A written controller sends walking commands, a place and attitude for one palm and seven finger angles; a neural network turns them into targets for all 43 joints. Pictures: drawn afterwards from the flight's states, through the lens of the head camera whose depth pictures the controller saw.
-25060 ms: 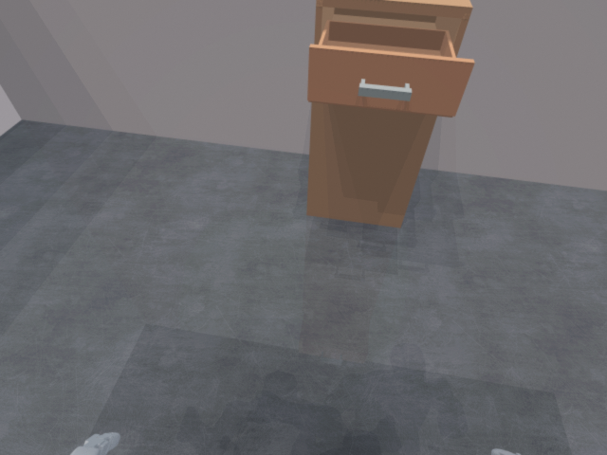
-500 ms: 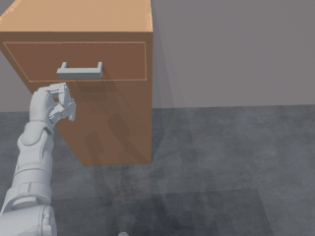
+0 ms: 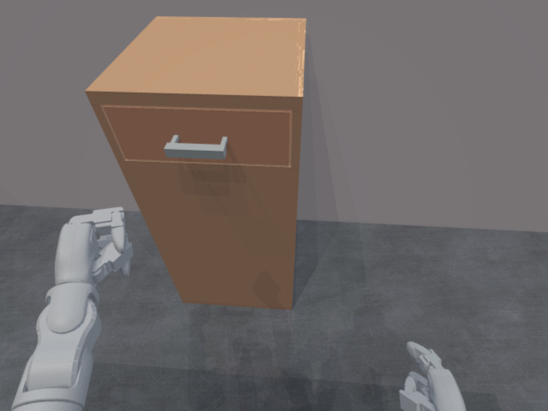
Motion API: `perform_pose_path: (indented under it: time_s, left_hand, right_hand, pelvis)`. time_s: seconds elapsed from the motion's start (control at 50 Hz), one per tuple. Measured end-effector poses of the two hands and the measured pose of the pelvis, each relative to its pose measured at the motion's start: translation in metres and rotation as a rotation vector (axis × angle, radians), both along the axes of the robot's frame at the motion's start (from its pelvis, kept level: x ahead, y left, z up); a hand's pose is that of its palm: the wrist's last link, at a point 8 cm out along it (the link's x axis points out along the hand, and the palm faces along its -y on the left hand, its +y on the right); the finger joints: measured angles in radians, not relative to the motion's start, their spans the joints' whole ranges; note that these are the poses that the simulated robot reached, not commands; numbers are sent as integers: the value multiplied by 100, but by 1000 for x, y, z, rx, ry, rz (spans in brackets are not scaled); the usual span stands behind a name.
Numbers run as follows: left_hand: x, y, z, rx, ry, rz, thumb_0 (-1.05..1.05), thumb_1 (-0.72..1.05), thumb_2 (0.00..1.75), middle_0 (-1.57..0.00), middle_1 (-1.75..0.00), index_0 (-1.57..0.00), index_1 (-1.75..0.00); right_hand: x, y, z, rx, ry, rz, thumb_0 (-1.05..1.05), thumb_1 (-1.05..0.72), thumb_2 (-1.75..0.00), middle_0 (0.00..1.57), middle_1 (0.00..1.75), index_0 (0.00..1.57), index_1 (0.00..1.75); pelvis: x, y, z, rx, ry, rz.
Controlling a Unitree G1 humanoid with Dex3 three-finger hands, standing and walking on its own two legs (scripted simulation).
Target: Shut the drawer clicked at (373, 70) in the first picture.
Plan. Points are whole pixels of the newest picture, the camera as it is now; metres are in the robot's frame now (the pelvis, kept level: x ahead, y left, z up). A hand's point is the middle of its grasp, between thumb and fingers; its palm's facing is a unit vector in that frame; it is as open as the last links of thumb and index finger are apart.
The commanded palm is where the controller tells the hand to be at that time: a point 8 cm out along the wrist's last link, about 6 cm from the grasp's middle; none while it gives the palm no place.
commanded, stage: draw the hand back to the body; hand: left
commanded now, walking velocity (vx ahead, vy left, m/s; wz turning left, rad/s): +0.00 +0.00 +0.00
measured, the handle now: (197, 145) +0.61 +0.22 +0.05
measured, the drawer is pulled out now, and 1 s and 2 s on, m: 0.00 0.00 0.00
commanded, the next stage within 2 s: step back with the hand held close in 0.62 s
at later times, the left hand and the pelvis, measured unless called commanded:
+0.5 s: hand (57, 301) +0.19 +0.24 +0.17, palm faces +0.39 -0.83 -0.39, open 3.2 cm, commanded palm +0.14 +0.28 +0.18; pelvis +0.01 +0.00 +0.01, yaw +0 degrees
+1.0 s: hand (62, 291) +0.20 +0.25 +0.16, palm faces +0.29 -0.83 -0.49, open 3.2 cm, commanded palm +0.14 +0.29 +0.18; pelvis +0.00 +0.01 +0.01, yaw -1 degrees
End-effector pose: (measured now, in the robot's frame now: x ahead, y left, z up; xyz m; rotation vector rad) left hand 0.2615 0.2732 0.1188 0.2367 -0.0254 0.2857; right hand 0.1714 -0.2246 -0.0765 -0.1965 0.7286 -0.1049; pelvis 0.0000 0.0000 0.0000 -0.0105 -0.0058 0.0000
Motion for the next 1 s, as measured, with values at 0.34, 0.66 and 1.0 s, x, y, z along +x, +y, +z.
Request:
perform_pose_path:
  time_s: [0.34,0.66,1.0]
  left_hand:
    - [-82,3,44,137,-73,66,1,89,90,-140,-160,-140,-160]
    - [-115,10,54,184,-76,136,1,89,90,-140,-160,-140,-160]
    - [-95,14,63,305,-40,-12,1,89,90,-140,-160,-140,-160]
  right_hand:
    - [11,1,9,5,-30,32,1,-90,-90,21,30,20,30]
    - [27,12,11,0,-62,71,1,-90,-90,21,30,20,30]
    - [2,-2,9,-17,25,-52,1,-90,-90,21,30,20,30]
  pelvis:
    - [9,-2,10,5,-76,-9]
    - [12,-1,10,3,-82,5]
    - [4,15,10,-3,-1,-26]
